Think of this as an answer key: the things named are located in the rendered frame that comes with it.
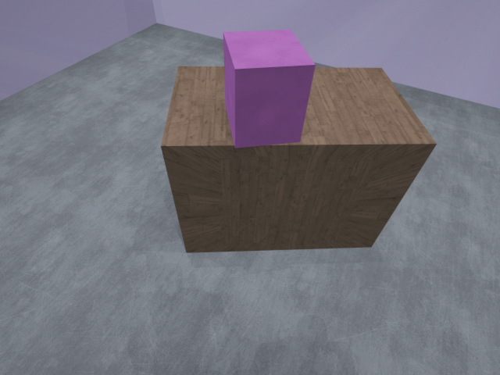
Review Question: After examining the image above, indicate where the pedestal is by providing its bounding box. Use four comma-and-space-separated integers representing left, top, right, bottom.
161, 66, 437, 253

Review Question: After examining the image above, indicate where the carton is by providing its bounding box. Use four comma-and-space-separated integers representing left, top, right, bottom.
223, 30, 316, 148

